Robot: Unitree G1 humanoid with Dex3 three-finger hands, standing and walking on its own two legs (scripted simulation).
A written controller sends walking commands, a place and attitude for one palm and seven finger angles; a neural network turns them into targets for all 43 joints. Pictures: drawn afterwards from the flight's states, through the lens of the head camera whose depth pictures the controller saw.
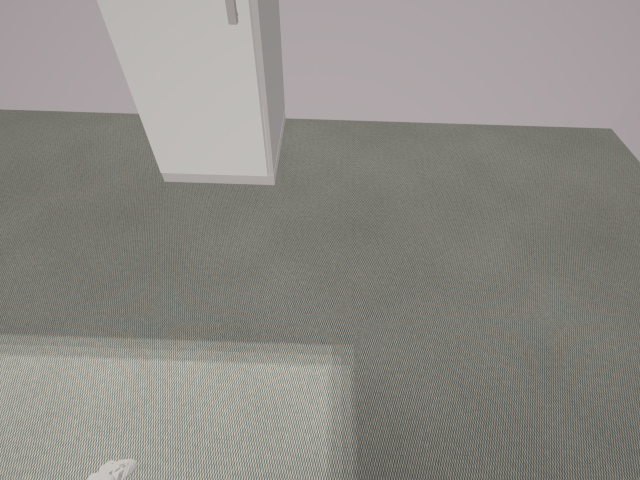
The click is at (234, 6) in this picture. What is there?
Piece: fridge door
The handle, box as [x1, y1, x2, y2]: [225, 0, 237, 24]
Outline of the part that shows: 225,0 228,23 236,24 237,12 235,7 235,0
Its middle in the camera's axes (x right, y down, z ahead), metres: -0.28 -0.86 +1.09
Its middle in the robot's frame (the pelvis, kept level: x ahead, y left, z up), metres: +1.41 +0.37 +0.23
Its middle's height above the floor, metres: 1.00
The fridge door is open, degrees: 0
